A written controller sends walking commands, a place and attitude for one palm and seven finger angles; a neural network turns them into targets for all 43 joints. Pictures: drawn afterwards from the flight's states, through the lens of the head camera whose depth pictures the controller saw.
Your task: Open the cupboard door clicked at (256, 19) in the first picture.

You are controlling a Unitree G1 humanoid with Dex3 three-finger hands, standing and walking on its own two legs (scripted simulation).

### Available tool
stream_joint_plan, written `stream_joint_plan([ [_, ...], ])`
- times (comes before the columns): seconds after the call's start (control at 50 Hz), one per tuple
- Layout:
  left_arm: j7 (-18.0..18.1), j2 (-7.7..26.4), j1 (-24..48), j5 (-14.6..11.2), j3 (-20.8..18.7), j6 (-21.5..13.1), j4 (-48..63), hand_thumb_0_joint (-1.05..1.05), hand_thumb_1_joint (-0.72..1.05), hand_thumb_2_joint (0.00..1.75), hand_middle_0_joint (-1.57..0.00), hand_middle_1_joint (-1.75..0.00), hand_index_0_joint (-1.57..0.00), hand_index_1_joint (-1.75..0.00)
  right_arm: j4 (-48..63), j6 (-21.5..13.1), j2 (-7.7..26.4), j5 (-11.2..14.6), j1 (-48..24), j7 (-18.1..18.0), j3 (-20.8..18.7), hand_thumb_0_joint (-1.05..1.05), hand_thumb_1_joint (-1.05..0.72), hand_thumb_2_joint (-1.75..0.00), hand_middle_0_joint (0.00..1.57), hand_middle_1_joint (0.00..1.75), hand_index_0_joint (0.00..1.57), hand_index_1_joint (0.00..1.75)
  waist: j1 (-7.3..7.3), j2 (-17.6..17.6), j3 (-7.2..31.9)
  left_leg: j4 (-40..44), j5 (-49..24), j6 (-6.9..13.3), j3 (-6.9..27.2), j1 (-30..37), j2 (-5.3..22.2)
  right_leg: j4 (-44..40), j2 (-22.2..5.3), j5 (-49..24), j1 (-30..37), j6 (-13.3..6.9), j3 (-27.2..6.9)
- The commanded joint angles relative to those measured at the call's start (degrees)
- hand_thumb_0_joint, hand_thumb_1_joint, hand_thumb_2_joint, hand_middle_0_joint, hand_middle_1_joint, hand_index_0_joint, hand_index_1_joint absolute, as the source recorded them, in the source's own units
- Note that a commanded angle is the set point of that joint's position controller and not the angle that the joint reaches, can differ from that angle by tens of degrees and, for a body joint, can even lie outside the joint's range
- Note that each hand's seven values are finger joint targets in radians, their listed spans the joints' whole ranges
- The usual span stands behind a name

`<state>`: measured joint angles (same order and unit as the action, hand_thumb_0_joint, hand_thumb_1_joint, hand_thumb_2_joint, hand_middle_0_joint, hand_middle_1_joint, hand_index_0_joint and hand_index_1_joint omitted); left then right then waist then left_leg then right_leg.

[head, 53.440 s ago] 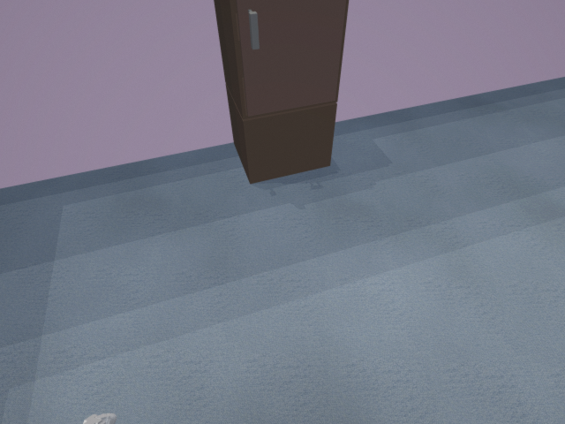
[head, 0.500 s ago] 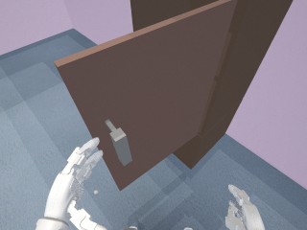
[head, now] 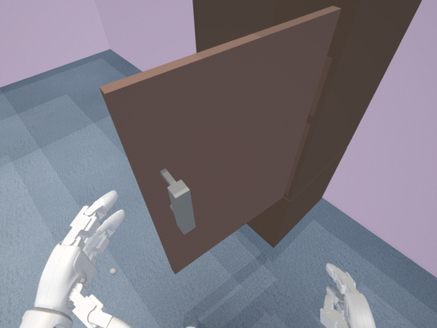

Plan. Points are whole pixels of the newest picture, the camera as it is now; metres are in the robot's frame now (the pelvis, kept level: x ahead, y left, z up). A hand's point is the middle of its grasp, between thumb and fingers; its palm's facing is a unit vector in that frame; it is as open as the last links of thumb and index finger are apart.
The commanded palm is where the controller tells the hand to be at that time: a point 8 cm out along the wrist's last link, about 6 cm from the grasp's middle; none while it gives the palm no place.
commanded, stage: draw the hand back to the body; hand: left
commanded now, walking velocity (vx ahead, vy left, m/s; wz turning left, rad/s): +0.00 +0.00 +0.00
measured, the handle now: (176, 200) +0.32 +0.10 +0.08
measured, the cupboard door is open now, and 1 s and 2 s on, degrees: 84 84 84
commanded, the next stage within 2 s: step back with the hand held close in 1.38 s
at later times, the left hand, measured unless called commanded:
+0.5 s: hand (53, 250) +0.19 +0.24 +0.14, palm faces +0.24 -0.92 -0.32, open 14.9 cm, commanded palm +0.15 +0.28 +0.17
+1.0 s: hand (3, 198) +0.23 +0.28 +0.21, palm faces +0.41 -0.82 -0.40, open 9.1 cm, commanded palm +0.18 +0.32 +0.23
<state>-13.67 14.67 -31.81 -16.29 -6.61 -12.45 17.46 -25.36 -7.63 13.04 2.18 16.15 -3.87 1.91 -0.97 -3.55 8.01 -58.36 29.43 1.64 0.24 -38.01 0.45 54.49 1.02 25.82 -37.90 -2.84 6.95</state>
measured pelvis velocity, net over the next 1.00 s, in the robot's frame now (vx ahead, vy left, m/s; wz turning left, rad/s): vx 0.03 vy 0.02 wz -0.03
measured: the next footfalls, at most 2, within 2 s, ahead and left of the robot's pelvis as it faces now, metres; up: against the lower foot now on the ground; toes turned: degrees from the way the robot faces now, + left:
none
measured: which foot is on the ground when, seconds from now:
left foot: down 0.00-1.00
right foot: down 0.00-1.00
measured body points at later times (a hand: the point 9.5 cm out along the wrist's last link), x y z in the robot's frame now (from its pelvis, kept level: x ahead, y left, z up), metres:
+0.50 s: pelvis +0.01 +0.02 +0.04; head +0.00 +0.02 +0.49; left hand +0.18 +0.28 +0.16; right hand +0.20 -0.19 -0.02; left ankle +0.00 +0.10 -0.68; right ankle +0.02 -0.09 -0.68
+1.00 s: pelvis +0.03 +0.02 +0.06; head +0.01 +0.01 +0.51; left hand +0.20 +0.32 +0.24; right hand +0.21 -0.20 -0.02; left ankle +0.00 +0.10 -0.68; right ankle +0.02 -0.09 -0.68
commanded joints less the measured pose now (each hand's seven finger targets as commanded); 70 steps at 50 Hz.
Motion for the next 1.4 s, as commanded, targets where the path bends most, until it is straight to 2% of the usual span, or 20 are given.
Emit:
stream_joint_plan([
  [0.0,-0.2,6.7,1.0,-1.4,-6.1,-2.0,12.3,0.0,-0.5,0.3,-0.15,-0.3,-0.15,-0.3,10.0,-3.5,6.5,0.7,-5.5,-0.5,-2.3,0.0,-0.9,-0.9,0.2,0.3,0.2,0.3,0.0,1.2,3.9,11.2,-11.3,-0.6,2.5,2.3,-0.7,-12.0,0.0,-6.6,9.2,1.3,-5.8],
  [0.06,-0.9,7.2,1.4,-2.0,-6.8,-0.9,13.0,0.0,-0.5,0.3,-0.15,-0.3,-0.15,-0.3,9.7,-4.4,6.7,0.7,-5.8,-0.7,-2.1,0.0,-0.9,-0.9,0.2,0.3,0.2,0.3,0.07,1.9,3.5,12.3,-11.3,-0.5,2.7,3.7,-0.6,-13.2,0.1,-6.3,9.8,1.4,-5.5],
  [0.1,-1.3,7.7,2.1,-2.4,-7.3,-0.4,13.6,0.0,-0.5,0.3,-0.15,-0.3,-0.15,-0.3,9.3,-5.0,6.8,0.8,-5.7,-0.8,-1.8,0.0,-0.9,-0.9,0.2,0.3,0.2,0.3,0.03,0.8,3.1,13.1,-11.6,-0.5,2.9,4.9,-0.5,-13.6,0.2,-6.9,10.2,1.3,-5.2],
  [0.18,-1.9,8.9,1.2,-3.2,-10.1,0.4,14.4,0.0,-0.5,0.3,-0.15,-0.3,-0.15,-0.3,8.2,-6.2,6.7,1.0,-6.1,-0.8,-1.8,0.0,-0.9,-0.9,0.2,0.3,0.2,0.3,-0.87,0.0,3.9,14.7,-15.1,-0.8,3.0,7.7,-0.4,-13.8,0.4,-11.6,12.6,1.2,-4.1],
  [0.28,-3.0,8.8,2.4,-3.7,-10.0,2.2,15.4,0.0,-0.32,0.37,-0.16,-0.3,-0.16,-0.3,7.3,-7.6,7.1,1.2,-6.5,-0.7,-1.5,0.0,-0.9,-0.9,0.2,0.3,0.2,0.3,-0.86,-0.7,2.6,17.1,-16.6,-1.2,3.6,10.7,-0.2,-14.9,0.6,-13.4,13.2,1.2,-2.9],
  [0.3,7.3,17.7,4.2,6.4,-12.6,3.4,22.0,0.0,-0.29,0.39,-0.16,-0.3,-0.16,-0.3,7.6,-6.6,6.6,-0.3,-6.1,-2.0,-2.3,0.0,-0.9,-0.9,0.2,0.3,0.2,0.3,-3.75,-1.0,2.9,20.3,-14.5,-0.7,2.4,10.5,0.8,-18.4,-0.4,-11.6,16.4,0.5,-7.0],
  [0.32,11.7,11.6,0.2,7.5,-9.5,5.3,20.3,0.0,-0.26,0.4,-0.16,-0.3,-0.16,-0.3,7.1,-6.3,5.5,-0.7,-5.5,-2.4,-1.9,0.0,-0.9,-0.9,0.2,0.3,0.2,0.3,-2.11,-0.7,-0.5,21.7,-12.4,-1.0,2.3,10.8,0.6,-20.2,-0.8,-9.9,16.0,0.5,-6.8],
  [0.36,16.3,8.4,-1.8,10.3,-6.5,7.2,18.6,0.0,-0.18,0.43,-0.16,-0.3,-0.16,-0.3,5.6,-5.1,5.4,-0.9,-5.4,-2.3,-1.6,0.0,-0.9,-0.9,0.2,0.3,0.2,0.3,-1.52,0.0,-3.6,23.1,-13.2,-0.7,2.0,12.8,1.0,-21.8,-1.0,-10.4,17.2,0.6,-6.3],
  [0.42,19.4,9.8,0.2,12.4,-6.9,7.4,20.1,0.0,-0.08,0.48,-0.16,-0.3,-0.16,-0.3,5.2,-4.0,6.0,-1.2,-6.6,-2.2,-1.5,0.0,-0.9,-0.9,0.2,0.3,0.2,0.3,-1.57,-0.1,-3.5,26.4,-14.9,-0.7,2.5,16.2,1.5,-23.3,-1.2,-11.4,20.0,0.9,-5.8],
  [0.44,20.2,11.2,0.8,12.8,-8.3,7.4,19.5,0.0,-0.05,0.5,-0.17,-0.3,-0.17,-0.3,4.6,-4.0,6.2,-1.4,-7.0,-2.4,-1.6,0.0,-0.9,-0.9,0.2,0.3,0.2,0.3,-1.82,1.1,-3.4,27.1,-15.9,-0.6,2.4,17.1,1.5,-24.4,-1.1,-12.3,21.6,0.8,-5.8],
  [0.52,21.2,11.0,2.3,13.9,-8.4,7.0,21.2,0.0,0.09,0.55,-0.17,-0.3,-0.17,-0.3,3.6,-4.0,6.2,-1.6,-7.6,-2.0,-1.4,0.0,-0.9,-0.9,0.2,0.3,0.2,0.3,-1.91,-1.4,-3.0,30.5,-22.3,-1.2,2.9,22.0,2.0,-25.7,-1.3,-15.4,24.8,1.1,-5.6],
  [0.66,21.5,12.1,3.1,13.9,-11.5,6.8,19.1,0.0,0.34,0.66,-0.18,-0.3,-0.18,-0.3,1.3,-3.8,6.5,-2.0,-9.2,-1.1,-1.7,0.0,-0.9,-0.9,0.2,0.3,0.2,0.3,-2.7,-0.9,-4.0,34.8,-31.1,-2.5,2.9,26.7,2.8,-29.0,-1.1,-20.0,30.4,1.0,-5.5],
  [0.7,21.4,12.3,3.4,13.7,-12.7,6.6,18.5,0.0,0.41,0.69,-0.18,-0.3,-0.18,-0.3,0.8,-3.4,6.5,-2.1,-9.4,-0.8,-1.8,0.0,-0.9,-0.9,0.2,0.3,0.2,0.3,-2.81,0.5,-4.0,35.6,-32.5,-2.6,2.6,27.5,2.8,-29.8,-1.0,-21.2,31.6,1.1,-5.5],
  [0.76,21.3,13.1,4.8,13.7,-14.1,6.3,19.3,0.0,0.51,0.74,-0.19,-0.3,-0.19,-0.3,0.4,-3.1,6.6,-2.2,-9.8,-0.4,-2.0,0.0,-0.9,-0.9,0.2,0.3,0.2,0.3,-2.98,-1.0,-3.5,36.2,-35.6,-2.8,2.1,29.1,2.8,-30.7,-1.0,-23.4,33.3,1.0,-5.8],
  [0.98,21.3,16.3,11.4,12.9,-19.7,5.6,17.9,0.0,0.9,0.9,-0.2,-0.3,-0.2,-0.3,-1.3,-1.8,6.5,-2.1,-11.3,0.0,-2.6,0.0,-0.9,-0.9,0.2,0.3,0.2,0.3,-3.01,-0.9,-4.8,37.9,-33.5,-1.9,0.7,31.2,2.3,-33.7,-0.9,-24.9,35.0,1.0,-6.7],
  [1.02,20.9,14.1,9.5,12.7,-17.9,5.7,15.6,0.0,0.9,0.9,-0.2,-0.3,-0.2,-0.3,-1.4,-1.6,6.5,-2.1,-11.4,0.3,-2.7,0.0,-0.9,-0.9,0.2,0.3,0.2,0.3,-2.93,0.4,-5.7,38.2,-32.2,-1.5,0.2,31.4,2.2,-34.2,-0.9,-24.4,34.6,1.2,-6.7],
  [1.06,20.6,13.7,9.3,12.6,-17.3,5.6,15.6,0.0,0.9,0.9,-0.2,-0.3,-0.2,-0.3,-1.3,-1.4,6.6,-2.0,-11.7,0.5,-2.9,0.0,-0.9,-0.9,0.2,0.3,0.2,0.3,-2.96,0.0,-5.5,38.3,-32.4,-1.3,0.2,31.7,2.2,-34.4,-1.0,-24.8,34.9,1.2,-7.0],
  [1.16,20.8,15.8,10.1,12.7,-19.0,5.1,16.7,0.0,0.9,0.9,-0.2,-0.3,-0.2,-0.3,-1.4,-1.6,6.6,-2.2,-12.3,0.4,-3.0,0.0,-0.9,-0.9,0.2,0.3,0.2,0.3,-3.34,1.0,-4.8,38.3,-29.9,-0.7,-0.2,31.3,1.7,-34.9,-1.0,-24.9,35.9,1.1,-7.5],
  [1.24,21.0,16.8,10.8,12.8,-19.9,4.9,17.4,0.0,0.9,0.9,-0.2,-0.3,-0.2,-0.3,-2.1,-2.0,6.3,-2.3,-12.4,0.2,-3.0,0.0,-0.9,-0.9,0.2,0.3,0.2,0.3,-3.37,-1.4,-4.9,38.1,-29.8,-0.7,-0.4,31.9,1.5,-35.3,-1.1,-25.3,35.9,0.9,-7.9],
  [1.38,20.7,15.2,10.1,12.5,-18.6,4.6,15.0,0.0,0.9,0.9,-0.2,-0.3,-0.2,-0.3,-2.5,-2.4,6.0,-2.1,-12.9,0.1,-3.1,0.0,-0.9,-0.9,0.2,0.3,0.2,0.3,-3.14,1.1,-6.8,38.6,-25.7,-0.1,-0.9,32.0,1.4,-36.8,-1.1,-22.0,34.5,1.2,-8.3],
])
